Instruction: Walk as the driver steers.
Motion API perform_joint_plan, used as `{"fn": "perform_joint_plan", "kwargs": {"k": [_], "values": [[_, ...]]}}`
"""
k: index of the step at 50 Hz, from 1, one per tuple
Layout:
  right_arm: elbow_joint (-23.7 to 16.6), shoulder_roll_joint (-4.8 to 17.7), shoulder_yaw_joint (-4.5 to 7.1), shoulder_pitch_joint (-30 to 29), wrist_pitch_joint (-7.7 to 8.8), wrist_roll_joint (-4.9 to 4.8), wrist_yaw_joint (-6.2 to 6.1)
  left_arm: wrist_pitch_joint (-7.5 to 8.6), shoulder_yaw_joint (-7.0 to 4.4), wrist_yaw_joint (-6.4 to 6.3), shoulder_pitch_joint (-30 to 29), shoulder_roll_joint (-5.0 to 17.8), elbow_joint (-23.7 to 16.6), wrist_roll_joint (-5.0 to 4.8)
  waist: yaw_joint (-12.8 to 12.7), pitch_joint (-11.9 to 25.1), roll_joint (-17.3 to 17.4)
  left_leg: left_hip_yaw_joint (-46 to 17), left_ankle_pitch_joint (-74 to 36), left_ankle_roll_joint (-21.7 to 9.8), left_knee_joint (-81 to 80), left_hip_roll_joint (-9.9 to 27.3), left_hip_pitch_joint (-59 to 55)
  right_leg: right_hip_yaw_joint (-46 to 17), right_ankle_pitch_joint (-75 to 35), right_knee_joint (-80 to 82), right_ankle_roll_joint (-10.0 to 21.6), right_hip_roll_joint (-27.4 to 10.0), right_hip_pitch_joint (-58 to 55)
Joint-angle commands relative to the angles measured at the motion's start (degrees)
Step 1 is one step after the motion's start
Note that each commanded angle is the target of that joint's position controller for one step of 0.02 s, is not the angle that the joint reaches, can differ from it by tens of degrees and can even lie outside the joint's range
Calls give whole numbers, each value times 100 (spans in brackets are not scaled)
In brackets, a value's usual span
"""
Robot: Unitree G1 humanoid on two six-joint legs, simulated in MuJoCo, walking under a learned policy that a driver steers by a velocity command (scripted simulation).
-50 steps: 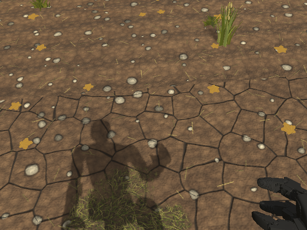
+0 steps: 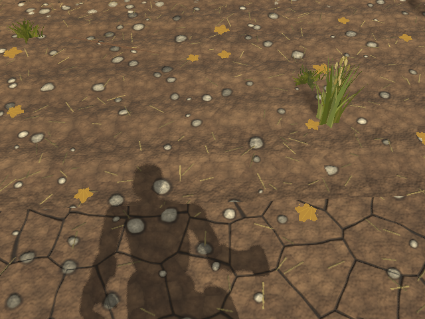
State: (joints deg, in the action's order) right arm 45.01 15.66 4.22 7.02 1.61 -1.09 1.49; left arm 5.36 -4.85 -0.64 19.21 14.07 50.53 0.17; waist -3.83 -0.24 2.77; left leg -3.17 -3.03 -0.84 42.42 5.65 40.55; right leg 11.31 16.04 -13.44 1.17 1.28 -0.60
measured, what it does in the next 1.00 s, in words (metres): walks ahead, turning left: left foot, then right foot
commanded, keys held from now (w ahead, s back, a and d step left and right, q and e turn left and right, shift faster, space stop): w+q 0.54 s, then w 0.06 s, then no key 0.40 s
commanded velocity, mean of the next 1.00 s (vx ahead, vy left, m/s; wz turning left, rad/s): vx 0.40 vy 0.00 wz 0.42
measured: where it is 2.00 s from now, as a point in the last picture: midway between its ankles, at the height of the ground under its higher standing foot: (189, 279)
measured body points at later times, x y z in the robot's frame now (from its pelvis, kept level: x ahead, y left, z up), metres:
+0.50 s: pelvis +0.27 +0.06 +0.00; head +0.30 +0.08 +0.45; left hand +0.42 +0.36 -0.08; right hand +0.40 -0.20 -0.10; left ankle +0.20 +0.13 -0.74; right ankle +0.49 -0.06 -0.69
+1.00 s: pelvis +0.46 +0.08 +0.00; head +0.49 +0.08 +0.45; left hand +0.44 +0.35 -0.12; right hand +0.73 -0.08 -0.10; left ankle +0.46 +0.23 -0.73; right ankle +0.51 -0.01 -0.74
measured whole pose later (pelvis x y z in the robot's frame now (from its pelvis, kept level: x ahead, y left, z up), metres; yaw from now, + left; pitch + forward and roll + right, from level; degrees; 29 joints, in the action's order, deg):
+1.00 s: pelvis +0.46 +0.08 +0.00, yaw +25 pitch +1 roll -1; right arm 39.2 14.5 2.5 7.8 -1.0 0.3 -1.2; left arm 2.9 -1.7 0.9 12.3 13.7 48.5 -0.1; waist -2.4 -1.9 1.9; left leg -3.7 7.6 1.5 29.8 2.0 20.3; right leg 2.0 12.6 -24.4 2.3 2.5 12.6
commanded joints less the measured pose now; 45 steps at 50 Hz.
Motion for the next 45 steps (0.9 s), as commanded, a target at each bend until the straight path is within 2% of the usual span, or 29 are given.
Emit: {"fn": "perform_joint_plan", "kwargs": {"k": [1,3,5,6,7,8,9,10,11,12,13,14,17,21,24,26,28,29,30,31,32,33,34,35,36,38,39,41,45], "values": [[-657,126,-54,-789,70,-2,133,5,-204,-43,-69,937,-287,-84,-67,-465,-526,294,292,-125,-405,-26,146,-391,-2230,286,724,-1729,-83],[-817,205,-37,-888,72,-12,197,-67,-236,-56,-31,1059,-243,-128,2,-440,-644,537,917,-301,-587,-165,-17,-269,-3098,-100,627,-1834,-409],[-819,416,73,-472,57,-8,207,-140,-280,-94,-135,1270,-272,-158,345,-32,-887,937,1555,-550,-589,-584,-908,-78,-5180,-1022,492,-1825,-495],[-641,638,208,276,56,-32,195,-190,-274,-116,-227,1310,-295,-172,794,368,-841,1074,1393,-733,-912,-869,-1928,99,-5745,-2038,360,-1662,-314],[-370,1057,416,1283,39,-39,114,-183,-227,-149,-228,1240,-359,-146,1254,907,-605,665,993,-994,-1114,-840,-3683,184,-4989,-3463,122,-1431,715],[-293,1806,584,1652,37,-52,13,-63,-7,-92,79,560,-693,63,970,1379,862,-2193,1276,-1913,-1351,712,-5830,85,-669,-5726,-286,-572,3369],[-467,1707,481,1765,110,7,21,206,77,-1,-57,565,-821,-26,978,2380,839,-4602,1641,-2559,-2372,1506,-6560,-1344,1831,-6699,-288,110,4341],[-421,1271,354,1681,156,70,43,326,-35,74,-690,936,-978,-248,1166,1792,370,-3709,1365,-2167,-2466,1277,-6320,-1694,1407,-6786,-153,-228,4926],[-432,1023,287,1393,189,18,38,376,10,72,-846,850,-1028,-242,984,1194,179,-2842,1014,-1919,-2416,1004,-5534,-1628,948,-6382,-46,-469,4914],[-515,829,228,943,185,-9,28,369,-9,25,-856,832,-959,-104,713,776,-161,-2223,571,-1711,-2456,749,-4636,-1582,611,-5861,-69,-689,4571],[-625,633,156,641,184,27,10,303,-67,-5,-814,908,-937,-12,497,536,-118,-1828,84,-1617,-2597,556,-3927,-1572,384,-5487,-108,-821,4128],[-707,611,140,524,186,68,-7,217,-83,4,-742,893,-957,10,350,472,-37,-1733,-95,-1620,-2743,462,-3503,-1573,240,-5312,-165,-845,3818],[-716,811,200,594,222,36,-91,66,-36,-4,-836,664,-1080,62,255,328,-45,-1345,-547,-1635,-2920,278,-2846,-1405,-200,-4550,-411,-745,3628],[-640,915,234,910,169,-7,-209,73,80,42,-1767,450,-1357,46,590,122,196,-1024,87,-1289,-2843,-82,-2517,-1342,-1653,-2693,-520,-394,3274],[-569,969,249,1195,127,-39,-228,120,79,123,-2206,551,-1502,-59,780,67,302,-1357,708,-1190,-2700,33,-2635,-1414,-2007,-1949,-495,-181,2966],[-540,915,240,1301,107,-62,-240,166,25,171,-2242,732,-1561,-81,757,66,343,-1737,995,-1119,-2412,178,-2945,-1578,-1802,-1634,-388,-159,2855],[-555,906,246,1241,93,-29,-259,219,-31,203,-2008,865,-1536,-87,600,81,489,-2001,984,-1022,-2091,313,-3188,-1585,-1400,-1512,-225,-185,2611],[-568,832,230,1180,85,-13,-263,248,-59,203,-1688,884,-1448,-69,428,147,533,-1995,819,-936,-1848,260,-3209,-1484,-1365,-1346,-108,-176,2222],[-586,646,167,1199,92,16,-252,273,-126,181,-1201,986,-1318,-6,214,418,472,-1828,407,-791,-1321,7,-3150,-1416,-1325,-1220,52,-205,1476],[-680,357,53,1204,107,95,-236,298,-189,146,-556,1244,-1276,130,-64,1039,-10,-1422,703,-542,105,-363,-2684,-2100,-1694,-1345,391,-978,278],[-739,52,-38,2081,152,-31,-261,240,-303,149,-47,1753,-1122,261,225,1734,-1745,-700,2888,-48,2114,-1246,-820,-4422,-1891,-1086,1440,-2245,-1553],[-631,492,10,2253,170,-72,-284,207,-239,207,66,1381,-1058,68,179,1721,-1905,-853,3896,95,3060,-1096,-17,-5575,-1441,-684,1709,-2621,-1605],[-624,858,112,1731,128,-58,-299,183,-116,207,-273,989,-1166,19,73,1056,-1170,-964,3529,175,3440,-911,105,-4760,-1917,-712,1507,-2385,-963],[-704,895,125,1286,72,24,-319,136,-19,213,-598,778,-1230,67,128,765,-676,-776,3233,237,3391,-742,-90,-3839,-2807,-818,1335,-2119,-324],[-795,837,133,1002,36,107,-322,108,54,233,-828,616,-1197,75,232,492,-519,-674,3110,275,3052,-607,-243,-3203,-3727,-814,1257,-1850,251],[-806,546,91,1053,-46,96,-292,111,138,242,-1001,466,-1075,111,495,451,-792,-488,2916,298,2178,-357,-887,-2462,-4396,-674,1074,-1452,858],[-778,372,42,1105,-79,83,-293,107,140,236,-1045,499,-1002,116,553,495,-917,-338,2776,350,1729,-368,-1128,-2219,-4666,-604,1094,-1338,998],[-789,214,-27,1019,-120,104,-310,58,86,186,-1123,739,-888,100,594,672,-993,-146,2436,434,886,-357,-1557,-1947,-5043,-558,1180,-1315,1117],[-787,291,-43,661,-191,88,-301,-93,63,128,-1062,925,-720,4,444,863,-966,14,1484,422,-240,-391,-2270,-1728,-4372,-510,1128,-1310,1152]]}}
Velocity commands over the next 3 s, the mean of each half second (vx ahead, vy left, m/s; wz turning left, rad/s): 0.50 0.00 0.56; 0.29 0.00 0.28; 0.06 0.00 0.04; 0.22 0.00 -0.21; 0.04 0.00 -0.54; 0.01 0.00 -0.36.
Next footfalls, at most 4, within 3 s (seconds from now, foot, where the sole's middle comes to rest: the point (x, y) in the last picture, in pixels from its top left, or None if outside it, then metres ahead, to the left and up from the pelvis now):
0.14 left None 0.24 0.14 -0.78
0.62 right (238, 301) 0.54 0.00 -0.78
1.00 left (159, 313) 0.49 0.24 -0.78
2.10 right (209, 233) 0.78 0.11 -0.78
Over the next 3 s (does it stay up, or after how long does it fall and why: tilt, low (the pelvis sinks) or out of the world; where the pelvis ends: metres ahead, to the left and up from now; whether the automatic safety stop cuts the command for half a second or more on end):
stays up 0.67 0.18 -0.01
